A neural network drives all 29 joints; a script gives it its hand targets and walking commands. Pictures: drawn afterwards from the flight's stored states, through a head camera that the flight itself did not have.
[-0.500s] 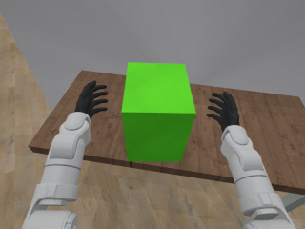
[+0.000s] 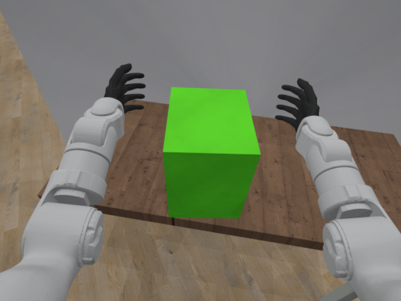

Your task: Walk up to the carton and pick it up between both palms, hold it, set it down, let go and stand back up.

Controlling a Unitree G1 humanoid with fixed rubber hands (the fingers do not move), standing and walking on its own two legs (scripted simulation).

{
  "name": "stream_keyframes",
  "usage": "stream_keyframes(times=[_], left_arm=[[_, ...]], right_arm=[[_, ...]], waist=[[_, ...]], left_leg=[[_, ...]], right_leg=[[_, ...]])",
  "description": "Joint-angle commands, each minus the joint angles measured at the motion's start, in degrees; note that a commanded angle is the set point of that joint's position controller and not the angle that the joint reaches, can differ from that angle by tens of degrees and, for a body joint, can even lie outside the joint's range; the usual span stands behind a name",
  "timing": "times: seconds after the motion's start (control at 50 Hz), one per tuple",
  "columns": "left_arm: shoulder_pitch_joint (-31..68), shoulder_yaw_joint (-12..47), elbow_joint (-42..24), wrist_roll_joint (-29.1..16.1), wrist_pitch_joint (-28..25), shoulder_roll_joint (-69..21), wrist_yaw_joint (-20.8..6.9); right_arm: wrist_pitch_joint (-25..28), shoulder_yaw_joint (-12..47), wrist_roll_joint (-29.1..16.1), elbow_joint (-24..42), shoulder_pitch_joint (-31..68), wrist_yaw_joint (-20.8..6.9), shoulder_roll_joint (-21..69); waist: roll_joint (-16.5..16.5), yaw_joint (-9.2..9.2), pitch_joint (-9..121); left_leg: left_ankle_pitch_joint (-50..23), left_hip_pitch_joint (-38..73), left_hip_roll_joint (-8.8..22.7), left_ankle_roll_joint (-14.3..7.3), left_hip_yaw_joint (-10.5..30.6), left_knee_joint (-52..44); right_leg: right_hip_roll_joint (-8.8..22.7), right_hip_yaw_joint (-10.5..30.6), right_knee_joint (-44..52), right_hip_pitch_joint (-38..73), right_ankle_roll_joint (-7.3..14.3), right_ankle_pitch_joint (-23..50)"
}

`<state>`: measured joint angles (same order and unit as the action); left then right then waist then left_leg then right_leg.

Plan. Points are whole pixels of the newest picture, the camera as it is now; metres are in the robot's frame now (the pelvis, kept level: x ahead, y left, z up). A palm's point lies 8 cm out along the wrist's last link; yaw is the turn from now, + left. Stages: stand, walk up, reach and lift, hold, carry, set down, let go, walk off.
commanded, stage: reach and lift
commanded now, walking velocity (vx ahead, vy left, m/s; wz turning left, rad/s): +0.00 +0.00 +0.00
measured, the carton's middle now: (206, 154) +0.47 +0.00 +0.02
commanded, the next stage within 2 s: none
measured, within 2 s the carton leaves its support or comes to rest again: neither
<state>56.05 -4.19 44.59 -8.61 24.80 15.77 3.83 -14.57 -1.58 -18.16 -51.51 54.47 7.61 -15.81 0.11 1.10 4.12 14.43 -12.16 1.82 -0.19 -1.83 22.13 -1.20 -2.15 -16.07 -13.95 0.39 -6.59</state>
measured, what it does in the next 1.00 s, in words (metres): stands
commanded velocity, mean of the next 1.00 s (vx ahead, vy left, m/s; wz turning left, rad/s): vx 0.00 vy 0.00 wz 0.00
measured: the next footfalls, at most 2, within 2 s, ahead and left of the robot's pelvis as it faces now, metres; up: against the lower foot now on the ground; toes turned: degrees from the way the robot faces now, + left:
none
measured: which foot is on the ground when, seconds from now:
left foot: down 0.00-1.00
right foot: down 0.00-1.00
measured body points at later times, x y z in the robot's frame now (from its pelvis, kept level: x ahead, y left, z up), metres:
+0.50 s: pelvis -0.01 -0.01 +0.00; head +0.02 +0.01 +0.45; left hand +0.47 +0.17 +0.17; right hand +0.46 -0.17 +0.18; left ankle -0.04 +0.11 -0.75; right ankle +0.01 -0.12 -0.75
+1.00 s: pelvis -0.01 -0.02 -0.01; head +0.05 +0.00 +0.43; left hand +0.45 +0.18 +0.08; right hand +0.45 -0.17 +0.09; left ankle -0.04 +0.11 -0.75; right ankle +0.01 -0.12 -0.75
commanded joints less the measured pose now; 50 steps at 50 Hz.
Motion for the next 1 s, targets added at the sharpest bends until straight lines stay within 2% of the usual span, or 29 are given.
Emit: stream_keyframes(times=[0.0, 0.04, 0.06, 0.12, 0.18, 0.2, 0.22, 0.26, 0.3, 0.32, 0.34, 0.38, 0.4, 0.42, 0.46, 0.48, 0.5, 0.52, 0.54, 0.56, 0.58, 0.64, 0.7, 0.78, 0.9, 0.98], left_arm=[[26.75, -1.31, -1.78, 0.73, -3.15, 6.37, 0.22], [26.08, -2.19, 1.17, 1.68, -3.33, 6.52, -0.38], [27.42, -1.13, 0.30, 1.57, -3.84, 6.66, -0.36], [30.80, -1.43, 1.73, 1.32, -5.59, 6.91, -0.05], [35.10, 0.98, 4.46, -0.18, -7.80, 7.32, 0.63], [35.22, 1.58, 6.40, -0.90, -8.47, 7.55, 0.81], [36.67, 2.07, 7.59, -1.08, -9.18, 7.67, 1.14], [37.36, 3.33, 11.10, -2.11, -10.34, 7.02, 1.25], [36.94, 2.80, 12.50, -1.88, -11.46, 7.69, 1.41], [37.32, 2.44, 12.48, -1.62, -12.26, 7.79, 1.44], [37.51, 2.42, 11.63, -1.50, -13.25, 7.50, 1.49], [37.11, 2.18, 14.75, -0.61, -14.53, 6.44, 1.23], [35.49, 2.30, 16.77, -1.25, -15.52, 5.63, 1.06], [35.62, 3.06, 19.07, -1.80, -16.38, 5.24, 0.87], [34.24, 2.67, 21.65, -1.17, -17.92, 4.63, 0.40], [34.16, 2.70, 22.41, -1.06, -18.96, 4.57, 0.29], [33.99, 1.82, 21.45, -0.70, -20.02, 5.18, 0.16], [34.15, 1.58, 22.08, -0.63, -21.04, 5.04, 0.16], [34.13, 0.01, 17.78, 2.50, -21.57, 5.20, 1.34], [33.82, 0.03, 19.08, 2.82, -21.52, 4.88, 1.81], [32.94, -0.27, 19.90, 2.29, -21.72, 4.66, 1.67], [32.67, -0.33, 22.37, 1.01, -24.83, 5.52, 1.31], [32.53, 0.42, 25.28, -0.06, -29.20, 6.46, 1.02], [32.19, 2.56, 29.76, -1.58, -34.47, 6.05, 0.13], [32.65, 5.31, 34.37, -3.19, -40.34, 5.13, -0.87], [34.43, 6.27, 34.30, -3.65, -42.55, 3.98, -0.90]], right_arm=[[2.29, -0.72, -0.15, 3.51, 28.11, -0.28, -8.43], [2.39, -0.11, -0.34, 1.49, 28.60, -0.16, -8.51], [2.56, -0.22, -0.68, 0.77, 29.36, 0.12, -8.33], [2.77, -0.09, -0.32, -1.11, 31.53, 0.33, -7.89], [2.86, -1.15, 0.49, -3.31, 34.11, 0.10, -7.83], [2.87, -0.66, 0.29, -3.80, 35.75, -0.02, -7.83], [3.16, -1.06, 0.08, -3.26, 36.50, -0.09, -7.55], [2.98, -2.13, 1.65, -4.44, 37.26, -0.05, -7.13], [3.52, -3.01, 2.43, -4.68, 36.85, 0.21, -7.22], [3.89, -4.03, 3.78, -4.24, 36.42, 0.55, -6.91], [4.50, -4.10, 3.73, -4.21, 35.94, 0.78, -5.82], [5.00, -4.95, 5.05, -7.52, 34.97, 0.92, -5.52], [5.32, -4.78, 5.40, -7.66, 34.33, 0.92, -4.79], [5.64, -5.41, 5.95, -9.84, 33.95, 1.03, -4.83], [6.59, -5.91, 6.65, -10.88, 32.33, 1.05, -3.91], [7.24, -5.70, 7.04, -10.97, 33.09, 1.08, -3.96], [7.94, -6.51, 7.48, -10.65, 32.28, 1.06, -3.36], [8.79, -6.36, 7.36, -10.31, 32.42, 1.09, -2.73], [10.45, -3.79, 5.99, -9.43, 31.51, 0.07, -4.10], [11.20, -3.99, 5.87, -10.14, 31.13, -0.20, -4.31], [11.61, -4.38, 6.39, -9.87, 31.15, 0.00, -3.59], [13.05, -3.68, 6.70, -7.99, 32.60, 0.17, -1.76], [14.91, -3.34, 7.13, -7.93, 32.55, -0.02, -0.30], [17.98, -3.42, 7.93, -11.67, 30.56, -0.37, 0.19], [22.73, -4.23, 8.60, -17.04, 28.45, -0.73, -0.20], [25.39, -5.50, 9.11, -16.64, 28.64, -0.45, 0.05]], waist=[[-0.29, -0.02, 26.14], [-0.29, -0.24, 26.66], [-1.33, 0.13, 27.65], [-0.68, 0.21, 26.87], [-2.16, 1.30, 26.53], [-1.70, 1.10, 26.35], [-2.73, 0.94, 28.68], [-3.24, 1.45, 28.95], [-3.00, 1.33, 29.56], [-3.73, 1.89, 31.96], [-4.69, 1.67, 33.85], [-4.49, 2.18, 34.56], [-3.07, 2.49, 33.33], [-3.29, 3.50, 31.63], [-3.61, 3.80, 29.87], [-2.77, 3.18, 30.13], [-2.28, 3.58, 29.79], [-3.00, 3.00, 29.64], [-6.75, -1.75, 32.47], [-6.43, -0.95, 32.11], [-5.08, -0.97, 32.19], [-0.40, -0.63, 32.15], [1.22, -0.03, 35.00], [0.43, 1.90, 36.88], [-2.44, 3.94, 37.96], [-4.19, 4.75, 41.30]], left_leg=[[-28.99, 6.08, -1.58, 3.74, 0.83, 1.08], [-29.97, 4.87, -1.95, 4.12, 0.55, 1.02], [-29.08, 4.14, -2.32, 4.33, 0.71, 1.04], [-26.98, 0.80, -2.48, 4.17, 0.34, 0.22], [-22.84, 0.67, -2.38, 4.25, 0.29, -0.72], [-20.89, 0.08, -2.10, 3.80, 1.10, -0.67], [-21.06, -0.03, -2.02, 3.68, 0.94, -0.67], [-18.34, 0.07, -1.87, 3.86, 1.48, -0.78], [-20.67, 0.05, -1.99, 3.96, 1.23, -0.09], [-20.24, -0.52, -2.12, 4.51, 1.19, 0.52], [-21.98, -1.12, -2.34, 4.68, 1.20, 0.71], [-22.21, -1.06, -2.00, 5.19, 0.87, 0.92], [-20.97, -1.57, -1.85, 5.00, 1.51, 0.53], [-21.28, -1.37, -1.68, 5.29, 1.17, 0.27], [-22.58, -1.12, -1.74, 5.25, 1.48, 0.62], [-22.40, -1.20, -1.66, 5.04, 1.57, 0.35], [-23.63, -1.27, -2.04, 5.04, 1.28, 1.21], [-23.59, -2.01, -2.00, 5.21, 1.30, 0.92], [-30.13, 1.78, -0.39, 7.38, 0.59, 1.40], [-33.24, 4.26, -0.45, 7.61, 0.62, 3.61], [-32.79, 1.81, -0.87, 6.90, 0.53, 4.17], [-22.79, -8.75, -1.64, 4.39, -0.35, 1.99], [-16.94, -17.00, -1.84, 2.69, -0.39, 0.16], [-14.78, -20.13, -1.85, 2.39, 0.04, 0.34], [-15.53, -19.53, -1.80, 3.63, 0.48, 2.50], [-17.93, -18.34, -2.03, 4.73, 0.38, 4.68]], right_leg=[[-2.01, 0.44, -3.47, 13.63, -0.55, 24.80], [-1.97, 0.68, -3.75, 16.79, -0.85, 28.24], [-2.04, 0.67, -4.28, 17.50, -0.95, 28.75], [-1.63, 0.59, -4.52, 18.38, -1.10, 28.70], [-1.47, 0.30, -4.08, 15.14, -0.72, 22.86], [-1.18, 0.59, -3.64, 13.70, -0.53, 21.14], [-0.95, 0.50, -3.76, 12.61, -0.30, 20.85], [-0.78, 0.64, -3.47, 11.49, -0.48, 18.81], [-0.83, 0.05, -3.47, 11.77, -0.65, 20.25], [-0.66, 0.13, -4.16, 12.04, -0.50, 20.74], [-0.84, 0.26, -5.13, 12.15, -0.82, 22.92], [-1.12, -0.48, -5.11, 12.18, -0.79, 22.48], [-0.90, -0.18, -4.79, 11.74, -0.44, 21.38], [-1.15, -0.83, -4.70, 10.72, -0.14, 20.29], [-1.09, -1.15, -4.33, 9.18, -0.24, 19.45], [-1.09, -0.99, -4.02, 8.64, -0.11, 18.80], [-1.11, -1.02, -4.66, 9.70, -0.69, 20.36], [-1.03, -1.15, -4.96, 9.30, -0.67, 20.22], [-2.02, -1.10, -6.01, 8.93, 0.55, 19.15], [-2.41, -1.12, -5.01, 6.68, 0.77, 17.29], [-1.95, -0.65, -4.83, 7.31, 0.66, 17.02], [-0.10, 0.81, -7.15, 12.26, -0.83, 20.26], [1.72, 1.95, -9.76, 16.72, -1.34, 22.21], [2.75, 2.24, -11.00, 15.37, -0.85, 21.96], [2.80, 1.32, -11.43, 8.27, 0.07, 19.28], [2.42, 0.67, -12.05, 5.45, 0.02, 20.19]])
